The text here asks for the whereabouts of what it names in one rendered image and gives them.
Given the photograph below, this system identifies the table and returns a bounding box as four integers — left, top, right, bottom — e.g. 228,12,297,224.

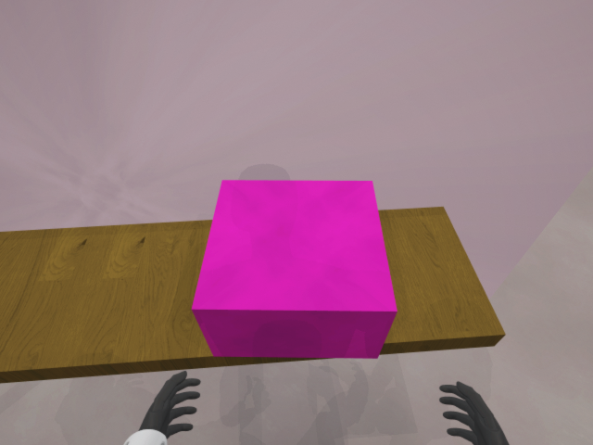
0,207,506,383

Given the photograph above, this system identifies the robot left hand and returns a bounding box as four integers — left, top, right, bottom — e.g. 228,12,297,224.
139,371,201,439

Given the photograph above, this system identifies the carton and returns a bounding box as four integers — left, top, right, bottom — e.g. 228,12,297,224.
192,180,397,359

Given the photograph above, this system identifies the robot right hand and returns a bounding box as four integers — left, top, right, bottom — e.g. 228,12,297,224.
439,381,510,445

